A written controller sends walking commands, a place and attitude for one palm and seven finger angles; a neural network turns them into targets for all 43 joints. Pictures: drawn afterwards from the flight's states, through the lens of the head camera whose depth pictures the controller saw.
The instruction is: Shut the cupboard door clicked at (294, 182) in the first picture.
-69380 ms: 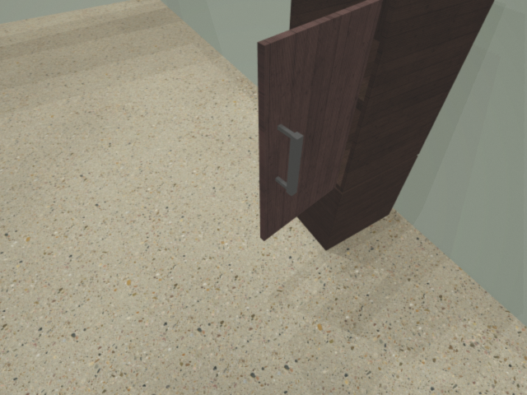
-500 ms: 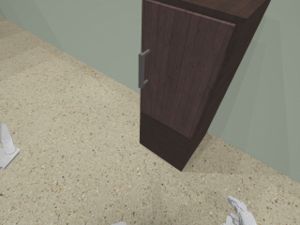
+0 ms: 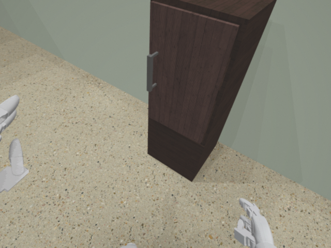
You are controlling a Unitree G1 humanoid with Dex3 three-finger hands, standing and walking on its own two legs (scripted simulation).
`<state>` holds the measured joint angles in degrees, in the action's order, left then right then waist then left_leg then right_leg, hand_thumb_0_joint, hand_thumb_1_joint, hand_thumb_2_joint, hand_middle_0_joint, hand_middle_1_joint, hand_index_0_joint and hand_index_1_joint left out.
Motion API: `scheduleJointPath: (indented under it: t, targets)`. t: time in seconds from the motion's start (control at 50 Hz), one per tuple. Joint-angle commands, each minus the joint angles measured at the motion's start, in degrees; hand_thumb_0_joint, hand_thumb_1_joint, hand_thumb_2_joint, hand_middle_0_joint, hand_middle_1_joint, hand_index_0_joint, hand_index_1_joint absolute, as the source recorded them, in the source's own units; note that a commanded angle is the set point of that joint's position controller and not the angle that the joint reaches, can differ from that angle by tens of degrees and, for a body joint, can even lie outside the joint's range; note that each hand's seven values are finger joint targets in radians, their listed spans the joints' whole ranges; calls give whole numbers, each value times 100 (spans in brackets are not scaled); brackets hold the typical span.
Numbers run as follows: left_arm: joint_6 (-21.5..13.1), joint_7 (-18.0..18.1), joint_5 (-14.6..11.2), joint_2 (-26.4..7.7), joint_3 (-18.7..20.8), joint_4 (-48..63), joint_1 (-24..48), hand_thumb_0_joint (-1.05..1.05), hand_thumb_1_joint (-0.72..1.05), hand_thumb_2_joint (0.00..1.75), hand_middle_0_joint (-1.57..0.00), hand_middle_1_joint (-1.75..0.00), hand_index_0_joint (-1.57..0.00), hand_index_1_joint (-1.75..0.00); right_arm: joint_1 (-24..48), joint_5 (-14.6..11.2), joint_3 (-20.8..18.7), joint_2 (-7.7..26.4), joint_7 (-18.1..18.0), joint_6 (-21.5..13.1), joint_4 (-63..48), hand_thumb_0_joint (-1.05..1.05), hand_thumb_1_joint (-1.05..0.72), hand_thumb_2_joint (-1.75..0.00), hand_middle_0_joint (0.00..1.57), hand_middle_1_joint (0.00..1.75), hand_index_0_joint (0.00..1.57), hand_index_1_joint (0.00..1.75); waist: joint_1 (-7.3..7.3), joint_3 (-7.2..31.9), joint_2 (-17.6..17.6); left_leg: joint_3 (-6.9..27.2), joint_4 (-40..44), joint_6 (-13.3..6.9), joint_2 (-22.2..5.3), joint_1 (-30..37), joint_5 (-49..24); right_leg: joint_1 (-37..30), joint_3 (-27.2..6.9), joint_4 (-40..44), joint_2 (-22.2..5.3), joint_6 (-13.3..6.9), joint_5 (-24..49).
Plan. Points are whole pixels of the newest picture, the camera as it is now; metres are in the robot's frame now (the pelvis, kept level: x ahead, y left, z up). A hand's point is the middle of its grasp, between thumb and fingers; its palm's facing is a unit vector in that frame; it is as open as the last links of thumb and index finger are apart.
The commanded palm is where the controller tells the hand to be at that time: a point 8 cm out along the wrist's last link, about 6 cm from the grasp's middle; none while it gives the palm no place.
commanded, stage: stop stepping back and stand still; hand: left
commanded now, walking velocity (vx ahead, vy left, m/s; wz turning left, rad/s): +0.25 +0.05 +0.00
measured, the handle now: (152, 72) +0.82 +0.08 -0.01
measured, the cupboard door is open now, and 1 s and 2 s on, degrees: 2 2 2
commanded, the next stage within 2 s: let the arm hang, fingers relaxed in 0.70 s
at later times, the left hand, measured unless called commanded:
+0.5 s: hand out of the picture +0.13 +0.30 +0.18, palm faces +0.44 -0.79 -0.43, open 7.4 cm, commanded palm +0.08 +0.33 +0.19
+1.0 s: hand out of the picture +0.11 +0.25 -0.09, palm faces +0.04 -0.94 -0.33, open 7.4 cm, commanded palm none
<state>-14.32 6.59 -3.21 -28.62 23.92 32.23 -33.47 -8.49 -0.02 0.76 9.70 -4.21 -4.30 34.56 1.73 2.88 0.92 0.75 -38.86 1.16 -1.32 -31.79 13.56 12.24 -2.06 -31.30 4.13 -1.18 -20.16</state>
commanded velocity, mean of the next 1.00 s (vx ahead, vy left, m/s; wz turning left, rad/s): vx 0.05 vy -0.04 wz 0.00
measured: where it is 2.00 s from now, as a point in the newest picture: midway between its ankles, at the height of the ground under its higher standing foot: outside the picture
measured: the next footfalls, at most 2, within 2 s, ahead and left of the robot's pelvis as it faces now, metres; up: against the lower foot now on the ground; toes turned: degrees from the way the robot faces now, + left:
left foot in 0.08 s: +0.06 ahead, +0.13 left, +0.00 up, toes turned +2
right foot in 0.74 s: -0.04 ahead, -0.05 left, +0.00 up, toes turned +0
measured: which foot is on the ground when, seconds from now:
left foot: up 0.00-0.06, down 0.08-1.00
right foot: down 0.00-0.62, up 0.64-0.72, down 0.74-1.00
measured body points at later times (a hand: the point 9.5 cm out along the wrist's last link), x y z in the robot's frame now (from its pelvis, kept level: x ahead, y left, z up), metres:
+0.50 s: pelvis -0.06 +0.03 +0.01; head -0.10 +0.04 +0.45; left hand +0.10 +0.34 +0.20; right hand +0.08 -0.20 -0.08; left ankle +0.03 +0.12 -0.72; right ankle -0.09 -0.07 -0.73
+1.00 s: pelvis -0.06 +0.04 -0.01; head -0.07 +0.02 +0.44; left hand +0.10 +0.30 -0.07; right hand +0.07 -0.22 -0.13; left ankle +0.02 +0.13 -0.73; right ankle -0.08 -0.05 -0.73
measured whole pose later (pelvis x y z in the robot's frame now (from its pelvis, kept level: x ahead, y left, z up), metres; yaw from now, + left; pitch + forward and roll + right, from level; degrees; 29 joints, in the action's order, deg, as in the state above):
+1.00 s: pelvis -0.06 +0.04 -0.01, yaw +1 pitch -1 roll -1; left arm 3.5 0.5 1.4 -14.9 2.3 -30.1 -14.6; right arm -10.8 1.2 0.5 16.1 -0.2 -0.2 47.5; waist 2.0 1.4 -3.3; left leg -1.8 -36.6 -2.5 0.8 -23.3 11.9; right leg 13.2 3.0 -36.9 2.7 -2.9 -22.5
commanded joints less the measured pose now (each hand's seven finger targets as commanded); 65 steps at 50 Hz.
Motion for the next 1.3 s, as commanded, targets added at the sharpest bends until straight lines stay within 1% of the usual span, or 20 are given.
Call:
scheduleJointPath:
  t: [0.0, 0.06, 0.08, 0.14, 0.2, 0.3, 0.36, 0.42, 0.52, 0.6, 0.64, 0.72, 0.76, 0.78, 0.8, 0.82, 0.88, 0.96, 1.08, 1.28]
  targets:
    - [-23, 392, -25, -877, 954, 415, 528, 0, 90, 90, -20, -30, -20, -30, 212, 80, -179, 804, -165, -46, -777, 0, -90, -90, 20, 30, 20, 30, 9, -391, 102, 273, -275, 13, -98, 1258, 523, 1882, -804, 1360, -1594, -508, 165]
    - [-27, 438, 38, -587, 574, 72, 936, 0, 90, 90, -20, -30, -20, -30, 123, -35, -234, 1052, -275, -254, -781, 0, -90, -90, 20, 30, 20, 30, -85, -585, -556, 730, 1728, -261, -521, 1342, 337, 1181, -227, 985, -527, 26, -97]
    - [-87, 436, 67, -614, 539, 141, 1052, 0, 90, 90, -20, -30, -20, -30, 106, -99, -270, 1097, -295, -357, -797, 0, -90, -90, 20, 30, 20, 30, -131, -451, -337, 785, 1858, -292, -535, 1358, 449, 841, -212, 1031, -385, 87, 81]
    - [-124, 401, 144, -347, 358, 549, 1207, 0, 90, 90, -20, -30, -20, -30, 50, -2, -201, 1068, -271, -541, -759, 0, -90, -90, 20, 30, 20, 30, -88, -190, -1812, 2097, 3736, -314, -1111, 475, 3391, -146, 95, -492, 69, 204, -324]
    - [-83, 382, 133, -573, 470, 1200, 1096, 0, 90, 90, -20, -30, -20, -30, 19, 33, -235, 968, -171, -696, -775, 0, -90, -90, 20, 30, 20, 30, -178, 433, -1191, 1536, 3423, -166, -914, 1272, 2478, -274, 231, -16, 108, 134, -258]
    - [123, 413, 39, -829, 913, 974, 20, 0, 90, 90, -20, -30, -20, -30, -117, 148, -197, 866, -65, -578, -688, 0, -90, -90, 20, 30, 20, 30, -95, 718, -1051, 396, 2323, 41, -294, 1290, 1143, -735, 248, 1192, -295, -159, -16]
    - [241, 412, -68, -588, 828, 439, 31, 0, 90, 90, -20, -30, -20, -30, -118, 94, -270, 839, -61, -402, -618, 0, -90, -90, 20, 30, 20, 30, -77, 519, 125, 82, 954, 49, -27, 1887, 707, 615, -601, 1847, -995, -531, -1285]
    - [349, 441, -36, -512, 639, 360, 400, 0, 90, 90, -20, -30, -20, -30, -63, 85, -226, 839, -75, -186, -562, 0, -90, -90, 20, 30, 20, 30, -7, -230, 508, 64, -331, -43, -30, 1372, 340, 1354, -1374, 2039, -1706, -953, -1617]
    - [181, 432, 155, -490, 312, 183, 1614, 0, 90, 90, -20, -30, -20, -30, 93, 22, -191, 972, -171, -359, -550, 0, -90, -90, 20, 30, 20, 30, 1, -912, -351, 302, 1078, -289, -297, 1730, 594, 1546, -567, 1145, -950, -370, -1048]
    - [14, 376, 155, -522, 488, 542, 1468, 0, 90, 90, -20, -30, -20, -30, 119, 67, -130, 931, -197, -498, -608, 0, -90, -90, 20, 30, 20, 30, -91, -689, -1528, 2318, 3483, -459, -1270, 838, 3229, 499, 121, -629, -132, 112, -397]
    - [-19, 372, 140, -514, 525, 657, 1284, 0, 90, 90, -20, -30, -20, -30, 64, 116, -154, 838, -172, -554, -635, 0, -90, -90, 20, 30, 20, 30, -156, -345, -1003, 1922, 3483, -370, -1279, 899, 2707, 68, 175, -427, -169, 79, -268]
    - [51, 368, 97, -403, 580, 648, 471, 0, 90, 90, -20, -30, -20, -30, -48, 82, -192, 848, -76, -537, -756, 0, -90, -90, 20, 30, 20, 30, -116, 263, -1053, 668, 2746, -71, -618, 1017, 1656, -732, 285, 780, -240, -53, 62]
    - [99, 386, 57, -480, 732, 497, 231, 0, 90, 90, -20, -30, -20, -30, -24, 57, -224, 848, -45, -463, -778, 0, -90, -90, 20, 30, 20, 30, -123, 339, -591, 363, 2162, -82, -388, 1056, 1297, -573, -32, 1140, -455, -150, -140]
    - [995, -481, 535, 645, -1743, -3907, 648, 0, 90, 90, -20, -30, -20, -30, 318, -23, -413, 1817, 419, -618, 519, 0, -90, -90, 20, 30, 20, 30, -48, -168, -218, 280, 531, -245, -477, 1160, -753, 420, -163, 673, -1133, -245, 1524]
    - [1388, -576, 475, 852, -1768, -4019, 752, 0, 90, 90, -20, -30, -20, -30, -189, -49, -456, 1362, 384, -357, 585, 0, -90, -90, 20, 30, 20, 30, 16, 365, 19, 238, 407, -187, -536, 1851, -1156, 617, -582, 653, -1239, -353, 2050]
    - [1413, -607, 462, 891, -1848, -4130, 1037, 0, 90, 90, -20, -30, -20, -30, -412, 13, -440, 1382, 377, -207, 604, 0, -90, -90, 20, 30, 20, 30, -8, 405, 284, 339, 278, -226, -538, 1815, -1201, 730, -432, 459, -1169, -440, 1845]
    - [1436, -629, 496, 647, -1918, -4827, 1585, 0, 90, 90, -20, -30, -20, -30, -290, 79, -346, 1541, 342, 104, 588, 0, -90, -90, 20, 30, 20, 30, -37, 26, 1008, 542, 255, -406, -455, 1676, -1338, 981, -349, 386, -1033, -493, 1207]
    - [1534, -572, 457, 705, -2090, -6149, 1936, 0, 90, 90, -20, -30, -20, -30, -240, 163, -205, 1287, 343, 376, 852, 0, -90, -90, 20, 30, 20, 30, -35, -406, 591, 618, 631, -402, -358, 1582, -896, 998, -513, 739, -1040, -508, 277]
    - [1443, -536, 413, 983, -2151, -8029, 1515, 0, 90, 90, -20, -30, -20, -30, -423, 173, -119, 921, 279, 422, 1658, 0, -90, -90, 20, 30, 20, 30, -152, -232, -951, 671, 1467, -361, -441, 1625, -535, 98, -528, 1053, -887, -361, 390]
    - [1362, -486, 358, 1257, -2289, -9382, 1140, 0, 90, 90, -20, -30, -20, -30, -1026, 70, -146, 717, 163, 435, 2554, 0, -90, -90, 20, 30, 20, 30, -93, -455, -133, 410, 1555, -343, -506, 2188, -955, -51, -407, 1573, -961, -305, 1058]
